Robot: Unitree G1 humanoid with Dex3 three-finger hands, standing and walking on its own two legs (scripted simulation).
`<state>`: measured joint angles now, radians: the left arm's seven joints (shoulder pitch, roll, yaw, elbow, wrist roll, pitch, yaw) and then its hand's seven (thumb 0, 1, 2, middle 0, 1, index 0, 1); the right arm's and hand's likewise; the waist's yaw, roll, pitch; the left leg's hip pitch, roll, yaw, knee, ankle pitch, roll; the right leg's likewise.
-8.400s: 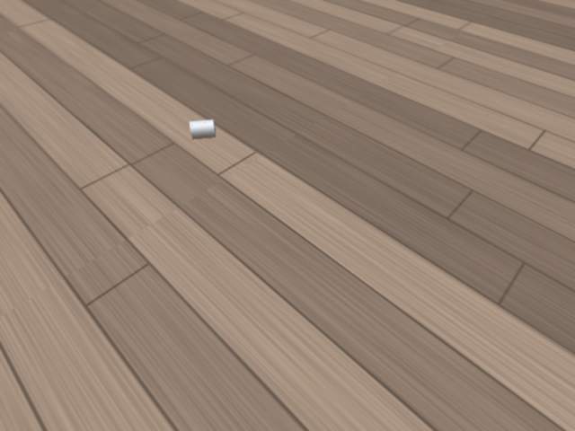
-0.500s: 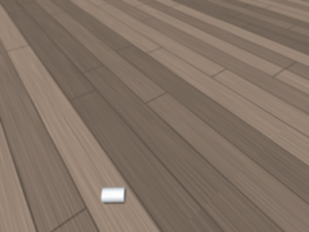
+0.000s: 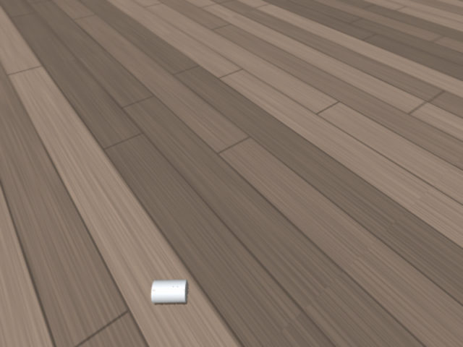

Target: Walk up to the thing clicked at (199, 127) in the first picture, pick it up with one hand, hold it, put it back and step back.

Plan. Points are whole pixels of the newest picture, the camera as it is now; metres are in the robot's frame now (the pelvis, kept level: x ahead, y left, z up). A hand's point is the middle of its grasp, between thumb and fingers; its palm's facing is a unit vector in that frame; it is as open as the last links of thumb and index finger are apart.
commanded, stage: stand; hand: left
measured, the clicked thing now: (170, 291) +0.50 +0.26 -0.74
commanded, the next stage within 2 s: walk up in 0.54 s
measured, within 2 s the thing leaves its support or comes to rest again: neither
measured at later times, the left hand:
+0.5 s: hand out of the picture +0.07 +0.26 -0.16, palm faces -0.04 -0.94 -0.34, open 7.3 cm
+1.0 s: hand out of the picture +0.11 +0.33 -0.17, palm faces -0.02 -0.94 -0.34, open 7.4 cm
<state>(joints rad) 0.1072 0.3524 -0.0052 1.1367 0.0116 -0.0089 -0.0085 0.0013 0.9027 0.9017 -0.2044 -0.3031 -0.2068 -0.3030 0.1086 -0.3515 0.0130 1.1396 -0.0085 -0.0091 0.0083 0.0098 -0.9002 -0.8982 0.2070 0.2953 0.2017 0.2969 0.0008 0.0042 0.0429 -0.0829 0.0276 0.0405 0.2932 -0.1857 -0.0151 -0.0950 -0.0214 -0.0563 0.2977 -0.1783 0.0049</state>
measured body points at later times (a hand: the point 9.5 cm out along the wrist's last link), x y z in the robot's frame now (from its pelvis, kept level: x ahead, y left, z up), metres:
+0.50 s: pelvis +0.00 +0.00 +0.00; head +0.01 +0.00 +0.45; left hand +0.08 +0.30 -0.13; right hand +0.07 -0.30 -0.13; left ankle -0.02 +0.13 -0.75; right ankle -0.01 -0.12 -0.75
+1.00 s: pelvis +0.06 +0.06 -0.01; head +0.10 +0.09 +0.44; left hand +0.11 +0.38 -0.15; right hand +0.12 -0.25 -0.12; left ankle +0.06 +0.16 -0.75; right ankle +0.05 -0.09 -0.71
